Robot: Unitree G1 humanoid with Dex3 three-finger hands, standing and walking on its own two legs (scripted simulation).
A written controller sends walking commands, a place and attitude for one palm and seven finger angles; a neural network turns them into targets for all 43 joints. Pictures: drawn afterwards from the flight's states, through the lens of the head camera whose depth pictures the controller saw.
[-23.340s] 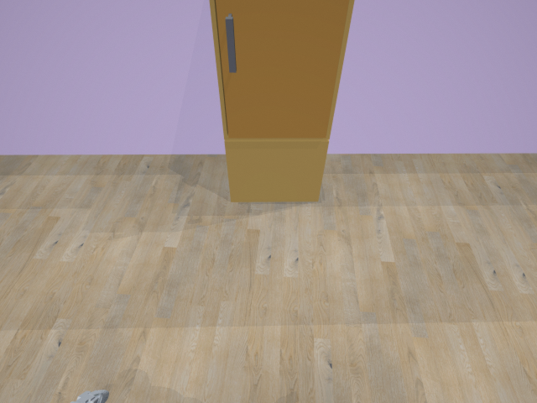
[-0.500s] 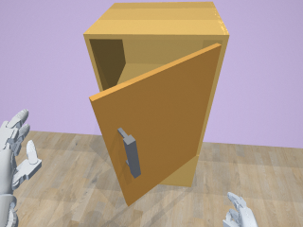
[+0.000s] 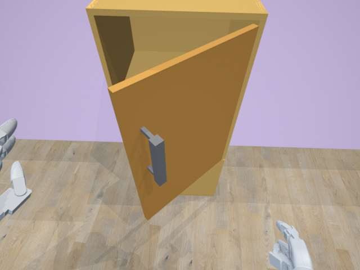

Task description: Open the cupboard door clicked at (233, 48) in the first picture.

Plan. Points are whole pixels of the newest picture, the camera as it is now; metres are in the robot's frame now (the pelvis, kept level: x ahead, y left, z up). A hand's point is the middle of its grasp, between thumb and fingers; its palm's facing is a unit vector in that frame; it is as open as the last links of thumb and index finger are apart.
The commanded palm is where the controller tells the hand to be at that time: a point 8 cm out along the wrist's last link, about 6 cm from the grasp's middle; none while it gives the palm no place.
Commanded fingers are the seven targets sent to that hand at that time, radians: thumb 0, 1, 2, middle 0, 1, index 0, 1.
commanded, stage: step back with the hand held close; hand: left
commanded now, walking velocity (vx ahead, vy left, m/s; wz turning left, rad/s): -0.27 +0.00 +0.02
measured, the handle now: (153, 157) +0.35 +0.09 +0.05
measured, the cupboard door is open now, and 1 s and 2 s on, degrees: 43 43 43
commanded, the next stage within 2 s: stop stepping back and stand still in 0.60 s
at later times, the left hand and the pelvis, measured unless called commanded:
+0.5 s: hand out of the picture +0.10 +0.29 +0.16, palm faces +0.43 -0.79 -0.44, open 7.4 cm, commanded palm +0.04 +0.33 +0.18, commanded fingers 0.00 0.90 0.90 -0.20 -0.30 -0.20 -0.30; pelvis -0.08 +0.02 -0.01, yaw +3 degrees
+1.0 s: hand out of the picture +0.01 +0.33 +0.16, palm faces +0.51 -0.78 -0.37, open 7.4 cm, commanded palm -0.07 +0.35 +0.18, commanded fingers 0.00 0.90 0.90 -0.20 -0.30 -0.20 -0.30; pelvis -0.21 +0.04 -0.01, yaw +2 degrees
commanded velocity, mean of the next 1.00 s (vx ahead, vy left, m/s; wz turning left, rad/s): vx -0.14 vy -0.01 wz -0.03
